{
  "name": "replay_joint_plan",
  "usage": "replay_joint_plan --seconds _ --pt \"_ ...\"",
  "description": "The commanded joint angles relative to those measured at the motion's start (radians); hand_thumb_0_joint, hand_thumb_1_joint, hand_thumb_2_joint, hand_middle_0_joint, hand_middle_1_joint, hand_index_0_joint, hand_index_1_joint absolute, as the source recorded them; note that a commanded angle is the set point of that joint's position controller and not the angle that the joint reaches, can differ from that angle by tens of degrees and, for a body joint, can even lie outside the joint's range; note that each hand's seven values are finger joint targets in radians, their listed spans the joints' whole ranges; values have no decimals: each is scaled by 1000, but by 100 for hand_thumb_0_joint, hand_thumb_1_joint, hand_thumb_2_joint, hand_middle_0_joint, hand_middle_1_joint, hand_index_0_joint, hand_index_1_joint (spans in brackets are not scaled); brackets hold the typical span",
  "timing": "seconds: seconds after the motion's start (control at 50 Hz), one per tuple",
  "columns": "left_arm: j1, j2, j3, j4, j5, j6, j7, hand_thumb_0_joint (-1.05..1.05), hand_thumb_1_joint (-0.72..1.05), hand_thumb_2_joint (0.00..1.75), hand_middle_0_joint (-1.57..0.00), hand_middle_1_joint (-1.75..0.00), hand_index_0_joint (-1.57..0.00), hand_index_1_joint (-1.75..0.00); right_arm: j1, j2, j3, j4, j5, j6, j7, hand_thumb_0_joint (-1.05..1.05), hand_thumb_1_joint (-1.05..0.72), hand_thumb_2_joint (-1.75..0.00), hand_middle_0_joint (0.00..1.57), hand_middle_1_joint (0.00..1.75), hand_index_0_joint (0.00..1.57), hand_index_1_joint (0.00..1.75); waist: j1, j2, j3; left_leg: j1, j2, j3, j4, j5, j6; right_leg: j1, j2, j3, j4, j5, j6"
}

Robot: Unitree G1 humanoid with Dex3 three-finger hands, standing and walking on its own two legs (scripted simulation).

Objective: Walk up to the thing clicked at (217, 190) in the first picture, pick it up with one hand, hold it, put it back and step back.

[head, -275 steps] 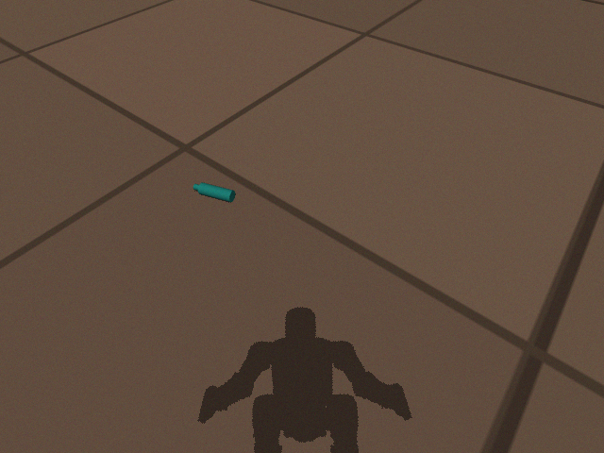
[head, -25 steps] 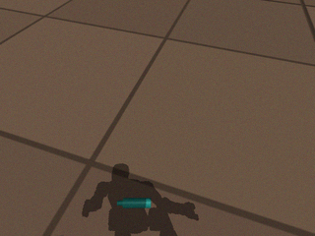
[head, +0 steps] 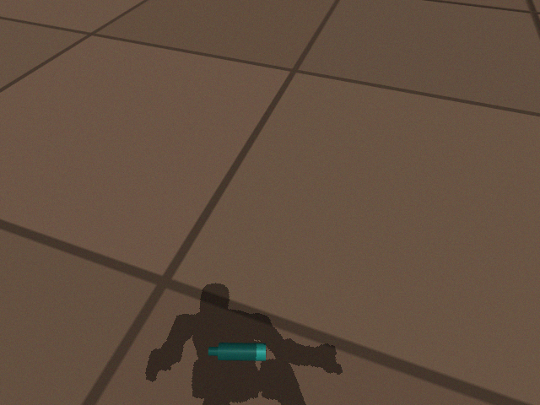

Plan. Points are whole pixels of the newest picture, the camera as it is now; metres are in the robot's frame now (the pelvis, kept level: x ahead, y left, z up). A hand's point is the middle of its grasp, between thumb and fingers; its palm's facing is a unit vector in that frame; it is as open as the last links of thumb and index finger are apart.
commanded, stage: stand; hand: left
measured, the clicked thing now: (237, 351) +0.42 +0.13 -0.75
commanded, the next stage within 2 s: none
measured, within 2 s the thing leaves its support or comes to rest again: neither
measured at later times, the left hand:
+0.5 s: hand out of the picture +0.06 +0.26 -0.15, palm faces -0.02 -0.94 -0.35, open 7.3 cm
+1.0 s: hand out of the picture +0.07 +0.26 -0.16, palm faces -0.02 -0.94 -0.34, open 7.3 cm
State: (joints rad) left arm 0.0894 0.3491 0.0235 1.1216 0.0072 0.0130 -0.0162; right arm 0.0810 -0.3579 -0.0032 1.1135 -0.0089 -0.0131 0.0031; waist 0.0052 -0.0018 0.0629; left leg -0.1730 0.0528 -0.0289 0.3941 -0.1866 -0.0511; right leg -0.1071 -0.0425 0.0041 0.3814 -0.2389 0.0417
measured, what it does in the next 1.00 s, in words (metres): stands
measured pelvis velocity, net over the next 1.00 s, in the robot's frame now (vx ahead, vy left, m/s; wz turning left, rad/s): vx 0.00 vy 0.00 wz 0.01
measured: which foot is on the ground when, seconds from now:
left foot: down 0.00-1.00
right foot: down 0.00-1.00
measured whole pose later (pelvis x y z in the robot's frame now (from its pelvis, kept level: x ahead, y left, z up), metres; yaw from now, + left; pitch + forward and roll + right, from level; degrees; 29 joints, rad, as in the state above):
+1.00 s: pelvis +0.00 +0.00 +0.00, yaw +0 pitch -1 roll +0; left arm 0.11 0.36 0.00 1.12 0.01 -0.01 -0.01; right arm 0.09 -0.35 0.00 1.13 0.00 0.00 0.02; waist 0.00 0.00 0.06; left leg -0.18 0.04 -0.03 0.36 -0.16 -0.05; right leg -0.11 -0.05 0.00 0.35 -0.22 0.05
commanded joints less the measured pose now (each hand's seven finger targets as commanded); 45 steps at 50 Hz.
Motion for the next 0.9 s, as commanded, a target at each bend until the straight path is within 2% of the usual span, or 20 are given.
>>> replay_joint_plan --seconds 0.0,0.14,0.24,0.26,0.36,0.44,0.46,0.52,0.6,0.74,0.88 --pt "-38 222 39 -54 0 -36 19 0 90 90 -20 -30 -20 -30 -56 -213 -40 -56 0 -21 -12 0 -90 -90 20 30 20 30 0 19 -119 61 77 -38 -41 274 58 20 -85 48 -65 254 -50" --pt "-35 215 30 -43 1 -36 20 0 90 90 -20 -30 -20 -30 -67 -219 -40 -44 1 -12 -9 0 -90 -90 20 30 20 30 -1 11 -126 80 79 -43 -58 199 61 12 -85 45 -87 189 -49" --pt "-34 219 29 -41 2 -36 20 0 90 90 -20 -30 -20 -30 -57 -217 -38 -39 1 -14 -7 0 -90 -90 20 30 20 30 -2 12 -118 63 81 -47 -77 211 59 21 -85 40 -83 192 -47" --pt "-32 220 28 -41 -1 -37 20 0 90 90 -20 -30 -20 -30 -59 -214 -36 -38 1 -14 -5 0 -90 -90 20 30 20 30 -1 13 -105 61 79 -49 -81 192 57 10 -83 36 -88 162 -46" --pt "-33 224 28 -40 5 -31 16 0 90 90 -20 -30 -20 -30 -53 -224 -43 -32 -4 -7 -2 0 -90 -90 20 30 20 30 -6 24 -42 4 73 -71 -129 -72 56 -51 -75 42 -112 -17 -50" --pt "-9 219 28 -40 7 -37 15 0 90 90 -20 -30 -20 -30 -60 -225 -48 -36 -4 -8 2 0 -90 -90 20 30 20 30 1 21 -59 6 73 -74 -122 -51 62 -44 -80 47 -112 12 -52" --pt "-15 226 29 -42 8 -38 14 0 90 90 -20 -30 -20 -30 -43 -215 -46 -36 -3 -10 2 0 -90 -90 20 30 20 30 -7 8 -69 -1 72 -74 -124 -37 61 -30 -81 46 -109 26 -52" --pt "-20 229 29 -49 6 -42 17 0 90 90 -20 -30 -20 -30 -42 -214 -46 -36 -3 -12 2 0 -90 -90 20 30 20 30 -7 -1 -89 29 74 -66 -98 67 62 -24 -89 51 -99 80 -53" --pt "-8 225 27 -50 3 -41 18 0 90 90 -20 -30 -20 -30 -36 -215 -45 -33 -1 -10 2 0 -90 -90 20 30 20 30 -8 10 -83 33 66 -64 -95 43 59 -40 -85 47 -107 55 -52" --pt "1 227 25 -50 1 -41 20 0 90 90 -20 -30 -20 -30 -27 -217 -41 -31 1 -11 0 0 -90 -90 20 30 20 30 -7 8 -102 49 73 -57 -73 146 59 -16 -89 46 -90 131 -52" --pt "3 224 24 -47 4 -37 21 0 90 90 -20 -30 -20 -30 -28 -215 -36 -35 3 -10 -3 0 -90 -90 20 30 20 30 -6 14 -92 40 74 -56 -79 149 58 -11 -89 41 -89 141 -50"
